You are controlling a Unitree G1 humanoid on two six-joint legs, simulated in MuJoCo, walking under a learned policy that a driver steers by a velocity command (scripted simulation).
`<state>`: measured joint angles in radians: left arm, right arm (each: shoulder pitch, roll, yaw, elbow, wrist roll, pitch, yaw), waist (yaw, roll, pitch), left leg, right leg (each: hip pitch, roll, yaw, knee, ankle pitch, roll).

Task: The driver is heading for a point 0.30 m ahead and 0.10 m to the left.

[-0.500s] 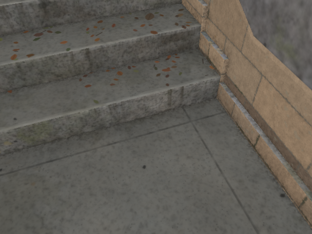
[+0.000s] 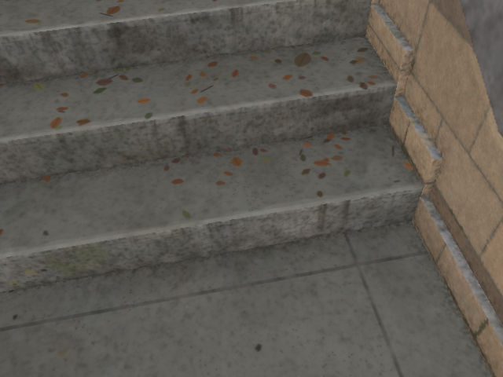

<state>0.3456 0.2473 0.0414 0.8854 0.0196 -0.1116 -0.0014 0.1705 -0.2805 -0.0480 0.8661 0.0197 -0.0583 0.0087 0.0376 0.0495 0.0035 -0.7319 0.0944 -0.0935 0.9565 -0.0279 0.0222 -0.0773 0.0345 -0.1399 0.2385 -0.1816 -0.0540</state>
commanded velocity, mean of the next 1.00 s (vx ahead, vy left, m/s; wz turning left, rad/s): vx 0.18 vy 0.00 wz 0.16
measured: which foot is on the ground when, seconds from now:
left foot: up 0.00-0.22, down 0.24-1.00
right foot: down 0.00-0.24, up 0.26-0.64, down 0.66-1.00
